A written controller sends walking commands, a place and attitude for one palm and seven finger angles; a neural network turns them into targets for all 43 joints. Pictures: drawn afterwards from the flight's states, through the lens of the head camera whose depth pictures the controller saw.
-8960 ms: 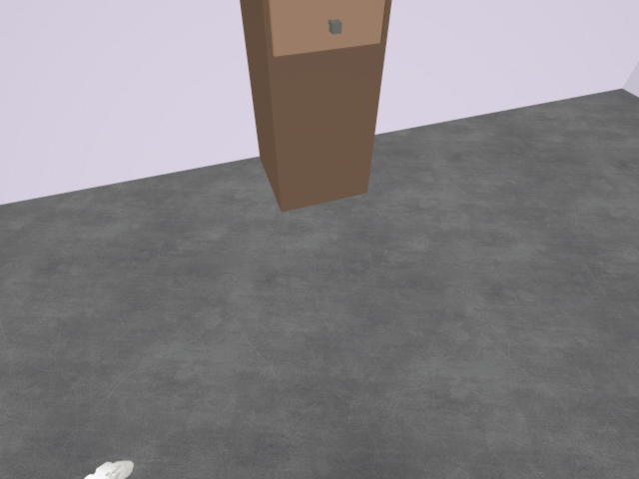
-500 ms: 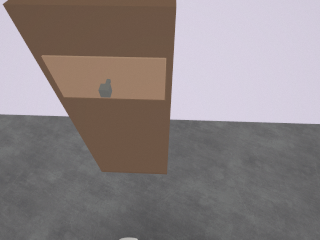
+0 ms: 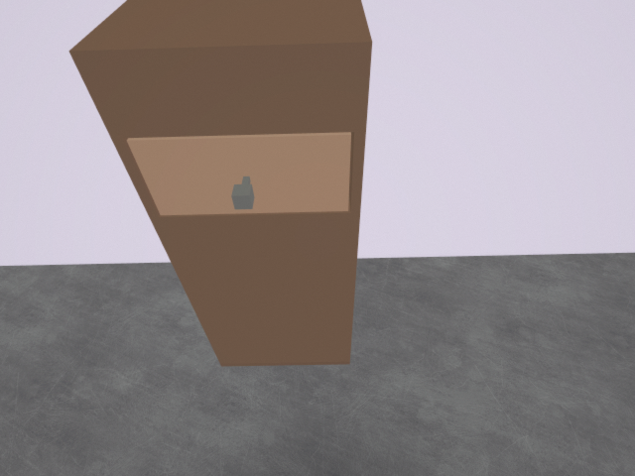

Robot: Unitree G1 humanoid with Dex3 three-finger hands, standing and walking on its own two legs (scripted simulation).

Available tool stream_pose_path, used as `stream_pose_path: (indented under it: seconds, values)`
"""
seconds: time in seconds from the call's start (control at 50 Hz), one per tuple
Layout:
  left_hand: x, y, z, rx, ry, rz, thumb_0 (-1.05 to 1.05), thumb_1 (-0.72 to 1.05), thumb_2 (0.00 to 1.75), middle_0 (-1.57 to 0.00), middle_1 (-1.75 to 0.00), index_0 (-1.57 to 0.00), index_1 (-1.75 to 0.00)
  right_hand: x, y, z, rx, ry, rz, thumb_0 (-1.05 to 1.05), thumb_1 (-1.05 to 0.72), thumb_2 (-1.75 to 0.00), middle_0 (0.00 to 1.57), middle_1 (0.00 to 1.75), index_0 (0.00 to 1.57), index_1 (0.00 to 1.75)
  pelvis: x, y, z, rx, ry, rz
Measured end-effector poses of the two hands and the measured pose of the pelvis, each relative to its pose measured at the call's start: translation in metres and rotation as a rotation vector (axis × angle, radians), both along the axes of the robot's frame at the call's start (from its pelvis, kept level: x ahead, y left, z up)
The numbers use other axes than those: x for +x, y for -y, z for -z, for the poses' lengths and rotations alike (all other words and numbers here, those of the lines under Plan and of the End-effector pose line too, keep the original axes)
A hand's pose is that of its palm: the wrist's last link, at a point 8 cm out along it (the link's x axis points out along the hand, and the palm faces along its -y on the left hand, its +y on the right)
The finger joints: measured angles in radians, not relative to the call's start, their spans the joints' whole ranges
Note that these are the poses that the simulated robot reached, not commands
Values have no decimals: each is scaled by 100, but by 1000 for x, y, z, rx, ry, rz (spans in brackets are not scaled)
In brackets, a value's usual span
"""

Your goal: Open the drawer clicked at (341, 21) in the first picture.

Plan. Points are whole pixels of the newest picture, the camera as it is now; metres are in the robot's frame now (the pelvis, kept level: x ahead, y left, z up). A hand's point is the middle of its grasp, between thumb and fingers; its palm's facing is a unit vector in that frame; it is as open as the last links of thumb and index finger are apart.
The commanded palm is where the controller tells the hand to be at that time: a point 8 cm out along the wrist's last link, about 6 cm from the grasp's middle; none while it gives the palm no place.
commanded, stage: come to a stop and stand still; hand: left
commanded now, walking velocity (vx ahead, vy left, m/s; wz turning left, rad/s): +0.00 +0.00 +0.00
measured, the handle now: (244, 190) +0.58 +0.17 +0.03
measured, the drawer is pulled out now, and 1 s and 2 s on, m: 0.00 0.00 0.00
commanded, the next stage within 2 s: look again from close up in 0.08 s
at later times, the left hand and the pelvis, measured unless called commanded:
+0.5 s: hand out of the picture +0.03 +0.14 -0.17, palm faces +0.03 -0.98 -0.21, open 7.3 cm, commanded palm none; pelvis +0.03 -0.03 +0.00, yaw +1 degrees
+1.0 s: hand (212, 397) +0.23 +0.16 -0.03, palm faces +0.00 -0.65 -0.76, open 7.6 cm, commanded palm +0.15 +0.17 -0.03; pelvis +0.03 -0.05 -0.01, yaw +1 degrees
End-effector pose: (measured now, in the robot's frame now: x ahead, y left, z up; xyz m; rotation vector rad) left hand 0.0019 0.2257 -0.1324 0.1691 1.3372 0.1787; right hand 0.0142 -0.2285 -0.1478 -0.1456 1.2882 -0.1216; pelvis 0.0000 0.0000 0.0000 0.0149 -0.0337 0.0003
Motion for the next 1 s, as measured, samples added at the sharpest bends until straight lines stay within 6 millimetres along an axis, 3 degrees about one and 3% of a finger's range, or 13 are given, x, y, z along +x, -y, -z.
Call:
stream_pose_path:
  seconds: [0.12, 0.24, 0.6, 0.8, 0.84, 0.92, 1.0]
  values:
    - [3, 7, 1, -11, -17, 8, 1, 92, 90, -20, -30, -20, -30, -29, -2, 1, 7, -95, 22, 0, -92, -89, 20, 30, 20, 30, 4, 1, -2, 2, -1, -1]
    - [9, 13, 0, -8, -27, 6, 1, 92, 90, -20, -30, -20, -30, -36, -4, 3, 26, -137, 29, 0, -91, -89, 20, 30, 20, 30, 11, 8, -3, 3, -4, -3]
    - [19, 45, 2, -24, -61, -20, 2, 93, 90, -20, -30, -20, -30, 10, 13, 3, 36, -106, 7, 0, -91, -89, 20, 30, 20, 30, 34, 34, -5, -4, -11, -12]
    - [21, 61, 6, -36, -74, -30, 2, 93, 90, -20, -30, -20, -30, 20, 29, 0, 19, -118, 5, 0, -91, -89, 20, 30, 19, 30, 43, 46, -4, -12, -20, -16]
    - [44, 53, -8, 42, 19, 88, 4, 95, 90, -20, -30, -21, -30, 32, 35, -4, -9, -32, 6, 0, -92, -89, 20, 30, 20, 30, 42, 48, -3, -6, -16, 3]
    - [126, 28, -76, 303, 423, 203, 5, 93, 89, -21, -32, -21, -32, 77, 57, -12, -63, 242, 19, 1, -92, -89, 21, 30, 20, 30, 40, 47, 1, 4, -25, -13]
    - [206, 38, -148, 615, 755, 490, 4, 86, 86, -21, -35, -21, -36, 142, 71, -28, -78, 493, -43, 1, -92, -89, 20, 30, 20, 30, 34, 47, 7, 12, -69, -15]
